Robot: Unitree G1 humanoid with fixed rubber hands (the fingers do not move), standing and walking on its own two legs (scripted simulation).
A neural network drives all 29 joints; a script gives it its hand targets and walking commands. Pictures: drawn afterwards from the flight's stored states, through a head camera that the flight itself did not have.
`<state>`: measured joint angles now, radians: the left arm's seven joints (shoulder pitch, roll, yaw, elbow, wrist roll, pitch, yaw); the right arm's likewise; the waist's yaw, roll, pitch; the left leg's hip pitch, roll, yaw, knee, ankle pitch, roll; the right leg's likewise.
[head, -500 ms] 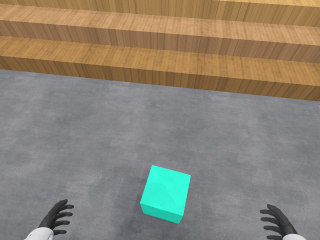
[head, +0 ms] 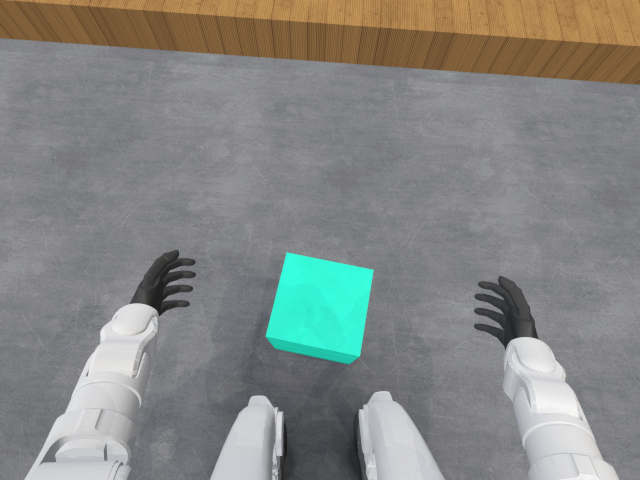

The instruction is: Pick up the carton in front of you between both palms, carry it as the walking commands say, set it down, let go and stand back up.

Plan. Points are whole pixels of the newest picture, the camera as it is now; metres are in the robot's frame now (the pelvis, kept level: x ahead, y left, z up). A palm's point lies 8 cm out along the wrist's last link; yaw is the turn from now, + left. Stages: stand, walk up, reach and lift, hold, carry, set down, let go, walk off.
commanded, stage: reach and lift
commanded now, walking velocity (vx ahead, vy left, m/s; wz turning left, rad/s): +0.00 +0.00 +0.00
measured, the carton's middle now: (320, 312) +0.41 -0.01 -0.57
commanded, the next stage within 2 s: none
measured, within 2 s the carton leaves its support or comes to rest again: neither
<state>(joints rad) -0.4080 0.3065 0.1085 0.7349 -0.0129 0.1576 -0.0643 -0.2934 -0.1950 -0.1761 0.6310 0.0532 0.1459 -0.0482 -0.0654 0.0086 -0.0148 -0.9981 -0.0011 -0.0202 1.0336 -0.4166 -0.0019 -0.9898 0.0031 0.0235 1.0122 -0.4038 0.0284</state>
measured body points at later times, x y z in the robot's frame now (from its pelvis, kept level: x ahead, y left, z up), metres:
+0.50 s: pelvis -0.05 +0.01 -0.06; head +0.24 +0.03 +0.28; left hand +0.49 +0.17 -0.17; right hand +0.40 -0.21 -0.17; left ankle +0.03 +0.12 -0.66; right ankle +0.04 -0.13 -0.66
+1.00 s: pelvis -0.07 +0.00 -0.25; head +0.27 +0.02 +0.04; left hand +0.47 +0.17 -0.42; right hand +0.39 -0.22 -0.41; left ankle +0.03 +0.12 -0.66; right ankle +0.04 -0.13 -0.66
